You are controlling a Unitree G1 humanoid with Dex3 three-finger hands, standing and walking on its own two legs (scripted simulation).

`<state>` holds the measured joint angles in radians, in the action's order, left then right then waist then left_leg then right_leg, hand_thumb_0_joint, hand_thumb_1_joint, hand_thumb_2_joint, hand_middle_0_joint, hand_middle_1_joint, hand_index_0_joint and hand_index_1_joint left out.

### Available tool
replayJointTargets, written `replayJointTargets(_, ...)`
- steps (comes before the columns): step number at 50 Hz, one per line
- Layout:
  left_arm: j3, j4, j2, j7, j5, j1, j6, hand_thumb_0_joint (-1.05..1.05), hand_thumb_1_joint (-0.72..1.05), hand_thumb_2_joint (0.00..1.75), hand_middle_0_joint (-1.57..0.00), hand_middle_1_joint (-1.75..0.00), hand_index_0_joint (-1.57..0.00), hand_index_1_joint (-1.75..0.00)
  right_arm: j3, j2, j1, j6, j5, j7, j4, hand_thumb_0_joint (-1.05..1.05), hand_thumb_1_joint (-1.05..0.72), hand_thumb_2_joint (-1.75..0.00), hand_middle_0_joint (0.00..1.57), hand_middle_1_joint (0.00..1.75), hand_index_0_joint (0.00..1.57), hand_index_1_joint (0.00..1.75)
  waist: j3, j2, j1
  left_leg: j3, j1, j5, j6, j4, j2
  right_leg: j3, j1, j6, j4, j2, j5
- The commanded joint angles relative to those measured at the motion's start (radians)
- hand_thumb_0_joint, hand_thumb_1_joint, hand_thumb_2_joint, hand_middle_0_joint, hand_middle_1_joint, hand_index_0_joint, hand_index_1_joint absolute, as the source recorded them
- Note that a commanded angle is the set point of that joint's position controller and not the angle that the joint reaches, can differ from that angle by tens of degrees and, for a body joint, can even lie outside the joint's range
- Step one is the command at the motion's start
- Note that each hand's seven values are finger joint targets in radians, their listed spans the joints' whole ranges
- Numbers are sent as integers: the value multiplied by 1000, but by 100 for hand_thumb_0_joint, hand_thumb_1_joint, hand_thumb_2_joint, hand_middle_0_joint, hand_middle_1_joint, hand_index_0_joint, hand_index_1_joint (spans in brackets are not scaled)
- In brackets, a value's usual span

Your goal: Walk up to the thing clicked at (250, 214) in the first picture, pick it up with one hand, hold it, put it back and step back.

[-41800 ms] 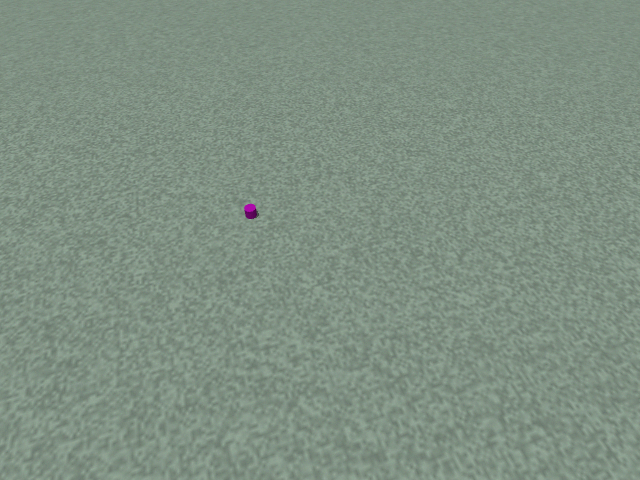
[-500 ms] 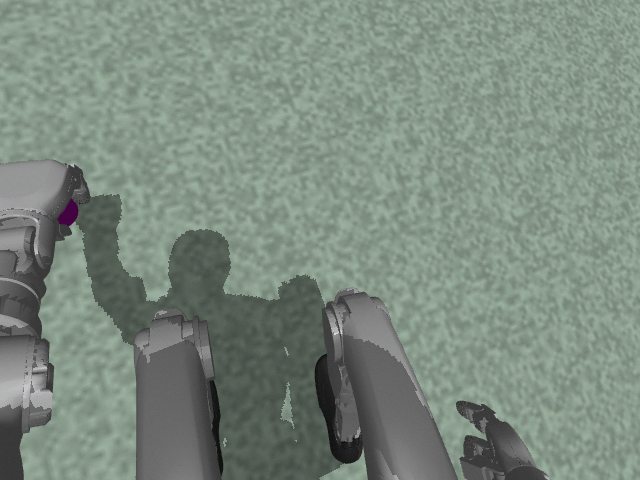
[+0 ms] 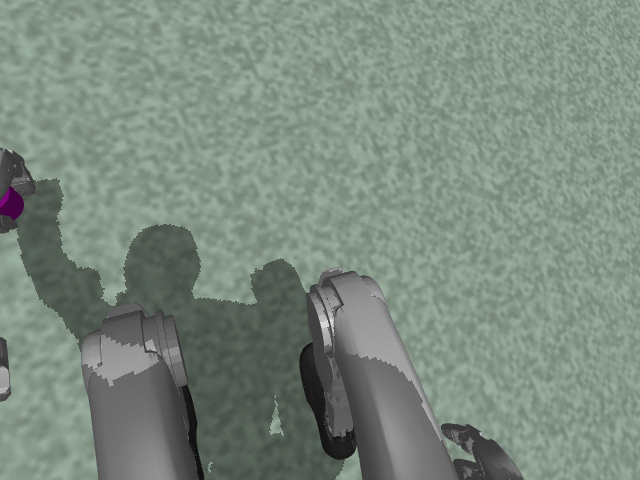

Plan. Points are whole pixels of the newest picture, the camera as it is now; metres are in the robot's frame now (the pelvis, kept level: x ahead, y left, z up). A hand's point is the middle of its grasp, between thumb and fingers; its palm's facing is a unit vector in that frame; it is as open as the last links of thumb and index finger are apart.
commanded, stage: crouch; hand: left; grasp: from above
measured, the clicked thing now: out of the picture +0.48 +0.33 -0.19
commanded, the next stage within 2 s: lower in 0.32 s
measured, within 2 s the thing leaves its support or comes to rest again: rests again in 1.96 s
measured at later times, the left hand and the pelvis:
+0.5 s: hand out of the picture +0.47 +0.33 -0.20, palm faces -0.46 -0.08 -0.88, open 6.5 cm; pelvis +0.01 +0.00 -0.03, yaw -2 degrees
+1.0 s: hand (18, 217) +0.47 +0.32 -0.25, palm faces -0.45 -0.10 -0.89, open 6.4 cm; pelvis +0.01 +0.00 -0.05, yaw -4 degrees
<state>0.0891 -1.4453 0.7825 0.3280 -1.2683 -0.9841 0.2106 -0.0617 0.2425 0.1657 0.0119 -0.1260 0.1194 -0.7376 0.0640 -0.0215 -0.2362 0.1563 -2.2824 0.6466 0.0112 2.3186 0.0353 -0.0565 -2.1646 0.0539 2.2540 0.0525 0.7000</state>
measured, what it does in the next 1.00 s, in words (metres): stands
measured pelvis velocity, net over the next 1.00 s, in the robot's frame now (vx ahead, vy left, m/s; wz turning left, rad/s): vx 0.01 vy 0.00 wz -0.07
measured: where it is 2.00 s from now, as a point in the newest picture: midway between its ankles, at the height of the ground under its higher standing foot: (260, 438)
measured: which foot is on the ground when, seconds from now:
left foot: down 0.00-1.00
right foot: down 0.00-1.00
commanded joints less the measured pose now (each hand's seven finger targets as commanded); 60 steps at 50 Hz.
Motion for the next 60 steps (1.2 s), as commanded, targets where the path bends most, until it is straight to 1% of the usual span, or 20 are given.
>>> replayJointTargets(1, 21, 124, 283, 50, 0, -366, 11, 0, 57, 35, -84, -62, -93, -53, 69, 264, 157, 13, -3, -21, 23, 0, -90, -90, 20, 30, 20, 30, 641, 341, 4, -82, 551, -66, -26, -231, -5, -111, 199, -94, -209, 18, -149)
replayJointTargets(4, 27, 102, 298, 59, 4, -357, 16, 0, 55, 36, -83, -62, -91, -53, 59, 264, 156, 18, -12, -20, 20, 0, -90, -90, 20, 30, 20, 30, 607, 341, 0, -90, 513, -44, -27, -212, -9, -110, 206, -92, -204, 17, -130)
replayJointTargets(7, 36, 132, 328, 63, -5, -388, 22, 0, 56, 37, -85, -61, -93, -53, 47, 268, 159, 19, -18, -21, 18, 0, -90, -90, 20, 30, 20, 30, 654, 364, -2, -92, 525, -81, -27, -190, -8, -115, 218, -90, -188, 21, -165)
replayJointTargets(13, 25, 93, 323, 61, 3, -355, 14, 0, 60, 42, -88, -63, -96, -56, 38, 277, 169, 20, -20, -17, 11, 0, -91, -90, 20, 30, 20, 30, 633, 343, -12, -84, 511, -122, -29, -158, -2, -125, 223, -85, -167, 25, -210)
replayJointTargets(15, 46, 113, 361, 60, 7, -351, 12, 0, 59, 40, -86, -64, -94, -56, 37, 279, 169, 16, -20, -17, 15, 0, -91, -90, 20, 30, 20, 30, 661, 335, 2, -90, 504, -142, -33, -145, -4, -121, 252, -81, -170, 25, -228)
replayJointTargets(19, 41, 106, 348, 50, 16, -323, 13, 0, 66, 41, -92, -65, -99, -57, 28, 273, 167, 13, -23, -12, 20, 0, -91, -90, 20, 30, 20, 30, 624, 339, -4, -88, 484, -162, -31, -138, -1, -124, 262, -80, -157, 27, -247)
replayJointTargets(23, 57, 147, 374, 43, 16, -328, 20, 0, 63, 37, -90, -64, -99, -56, 25, 281, 169, 5, -26, -9, 28, 0, -91, -90, 20, 30, 20, 30, 664, 357, -1, -83, 505, -200, -29, -123, 1, -128, 281, -77, -143, 28, -278)
replayJointTargets(25, 34, 86, 331, 41, 24, -297, 23, 0, 65, 40, -92, -65, -99, -57, 23, 283, 159, 4, -28, -6, 33, 0, -91, -90, 20, 30, 20, 30, 595, 312, -22, -73, 468, -166, -32, -118, 3, -136, 239, -79, -146, 31, -249)
replayJointTargets(27, 30, 72, 337, 43, 19, -291, 33, 0, 64, 37, -92, -63, -100, -55, 13, 281, 154, 2, -31, -5, 33, 0, -91, -90, 20, 30, 20, 30, 572, 321, -23, -71, 460, -154, -32, -120, 1, -138, 240, -79, -141, 31, -239)
replayJointTargets(28, 39, 78, 359, 44, 16, -293, 39, 0, 63, 36, -91, -62, -99, -54, 14, 287, 150, 2, -30, -6, 32, 0, -91, -90, 20, 30, 20, 30, 578, 328, -10, -69, 471, -155, -31, -114, 3, -139, 226, -80, -137, 33, -238)
replayJointTargets(30, 56, 104, 386, 58, 9, -315, 50, 0, 65, 37, -92, -63, -100, -55, 3, 290, 155, 2, -38, -4, 35, 0, -91, -90, 20, 30, 20, 30, 603, 377, -14, -68, 502, -197, -26, -104, 2, -140, 246, -79, -120, 31, -272)
replayJointTargets(32, 48, 76, 373, 69, 1, -313, 62, 0, 67, 40, -94, -64, -102, -56, 0, 297, 150, 4, -42, 0, 38, 0, -91, -90, 20, 30, 20, 30, 580, 358, -35, -60, 491, -187, -26, -93, 3, -150, 221, -81, -112, 34, -264)
replayJointTargets(35, 79, 81, 414, 98, -3, -338, 80, 0, 69, 38, -95, -64, -103, -56, -5, 303, 147, 9, -50, 0, 35, 0, -91, -90, 20, 30, 20, 30, 592, 366, -30, -63, 485, -168, -28, -78, 4, -149, 227, -76, -116, 36, -254)
replayJointTargets(36, 72, 57, 411, 107, -11, -327, 81, 0, 69, 39, -95, -64, -103, -56, -13, 298, 143, 13, -54, 1, 33, 0, -91, -90, 20, 30, 20, 30, 557, 377, -32, -66, 468, -158, -26, -82, 3, -149, 227, -78, -110, 36, -247)
replayJointTargets(41, 89, 53, 434, 149, -32, -339, 73, 0, 70, 38, -96, -64, -104, -55, -20, 312, 134, 29, -68, 3, 31, 0, -91, -90, 20, 30, 20, 30, 584, 424, -34, -53, 521, -165, -20, -77, 9, -165, 197, -80, -86, 40, -245)
replayJointTargets(43, 84, 26, 426, 158, -38, -330, 63, 0, 73, 40, -97, -65, -105, -57, -25, 316, 138, 35, -73, 7, 26, 0, -91, -90, 20, 30, 20, 30, 571, 407, -50, -51, 504, -166, -23, -68, 9, -170, 201, -77, -86, 42, -254)
replayJointTargets(51, 68, -42, 432, 170, -12, -302, 35, 0, 71, 38, -96, -59, -104, -51, -49, 322, 130, 58, -87, 11, 32, 0, -90, -89, 20, 30, 20, 30, 518, 372, -64, -46, 437, -134, -26, -53, 13, -174, 222, -73, -90, 49, -242)
replayJointTargets(56, 81, -16, 469, 173, 0, -303, 33, 0, 71, 37, -97, -57, -104, -50, -61, 330, 122, 66, -88, 10, 37, 0, -90, -89, 20, 30, 20, 30, 561, 387, -60, -36, 468, -185, -24, -42, 17, -179, 259, -70, -79, 52, -288)
replayJointTargets(59, 71, -49, 456, 176, -3, -285, 38, 0, 71, 38, -98, -56, -105, -49, -72, 338, 116, 72, -94, 13, 38, 0, -90, -89, 20, 30, 20, 30, 511, 378, -83, -29, 462, -194, -22, -30, 19, -188, 237, -73, -72, 55, -291)
replayJointTargets(60, 76, -34, 471, 179, -5, -295, 42, 0, 71, 37, -98, -55, -105, -48, -75, 334, 114, 72, -94, 14, 36, 0, -90, -89, 20, 30, 20, 30, 532, 390, -77, -30, 464, -192, -23, -36, 21, -184, 259, -70, -77, 58, -296)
